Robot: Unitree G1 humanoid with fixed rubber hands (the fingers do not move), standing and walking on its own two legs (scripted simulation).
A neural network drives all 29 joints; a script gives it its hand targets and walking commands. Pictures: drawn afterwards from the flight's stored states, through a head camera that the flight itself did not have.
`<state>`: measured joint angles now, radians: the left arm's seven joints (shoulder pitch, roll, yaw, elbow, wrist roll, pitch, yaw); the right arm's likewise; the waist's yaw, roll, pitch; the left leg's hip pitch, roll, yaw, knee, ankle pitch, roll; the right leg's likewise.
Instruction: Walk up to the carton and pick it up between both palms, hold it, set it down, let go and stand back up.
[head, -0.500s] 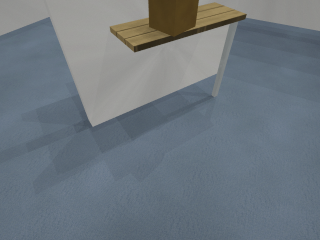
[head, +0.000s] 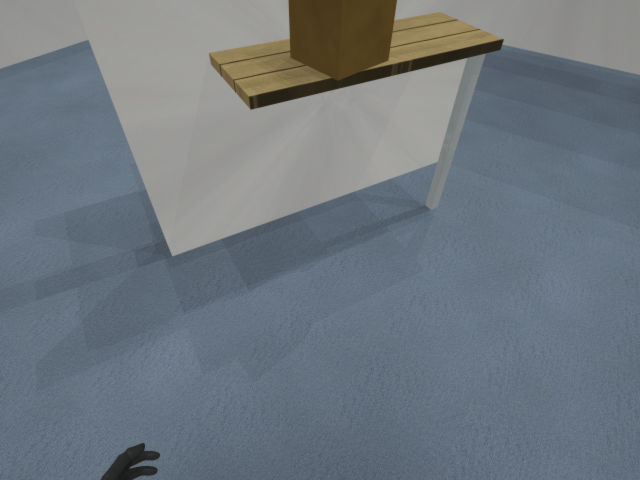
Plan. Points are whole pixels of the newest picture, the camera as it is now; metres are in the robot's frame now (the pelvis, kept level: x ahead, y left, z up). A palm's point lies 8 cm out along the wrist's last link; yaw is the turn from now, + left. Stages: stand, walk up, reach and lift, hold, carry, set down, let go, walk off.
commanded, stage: walk up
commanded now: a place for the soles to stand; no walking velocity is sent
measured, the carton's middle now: (342, 12) +1.23 -0.08 +0.14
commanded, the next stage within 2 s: none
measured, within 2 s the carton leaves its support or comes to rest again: neither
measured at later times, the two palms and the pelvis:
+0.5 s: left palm out of the picture +0.11 +0.21 -0.13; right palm (485, 328) +0.37 -0.27 -0.07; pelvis +0.19 -0.05 +0.00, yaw +12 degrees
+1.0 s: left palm (262, 338) +0.37 +0.09 -0.09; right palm (519, 247) +0.57 -0.41 -0.09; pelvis +0.41 -0.18 +0.01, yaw +19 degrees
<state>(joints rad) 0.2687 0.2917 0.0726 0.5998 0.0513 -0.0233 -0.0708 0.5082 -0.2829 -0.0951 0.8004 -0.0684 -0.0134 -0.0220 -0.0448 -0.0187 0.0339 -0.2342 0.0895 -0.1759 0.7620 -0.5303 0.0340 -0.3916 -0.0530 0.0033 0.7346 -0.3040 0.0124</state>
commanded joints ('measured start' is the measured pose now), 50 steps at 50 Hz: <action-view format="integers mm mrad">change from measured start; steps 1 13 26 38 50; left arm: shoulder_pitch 188 169 127 97 106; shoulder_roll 335 142 130 77 148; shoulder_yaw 72 -4 -9 20 -6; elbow -25 85 -11 -36 -4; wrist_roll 2 0 17 -8 0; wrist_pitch -28 -25 51 29 10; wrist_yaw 58 55 11 -24 49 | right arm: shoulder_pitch -113 -257 -131 -166 -105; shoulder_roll -56 -21 -147 -193 -50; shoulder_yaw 24 14 -14 -48 7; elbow -254 -278 -237 -183 -222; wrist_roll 3 41 23 -6 47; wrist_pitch -16 -31 -55 -67 -25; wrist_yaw -11 28 -53 -19 -11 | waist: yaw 131 124 43 81 95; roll -225 -103 46 174 -139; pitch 65 75 96 34 67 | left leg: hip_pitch -586 -342 -44 -216 -339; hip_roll -63 -65 196 131 -66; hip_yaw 23 222 -238 -5 157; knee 583 -16 -486 -367 285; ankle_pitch -66 306 73 -36 102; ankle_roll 0 -20 199 137 -31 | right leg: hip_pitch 214 283 -275 116 148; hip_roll -442 -194 -103 -73 -237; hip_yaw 879 8 46 -56 99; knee -660 -403 515 16 -365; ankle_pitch -741 222 -75 50 116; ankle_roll -213 -185 11 -18 -234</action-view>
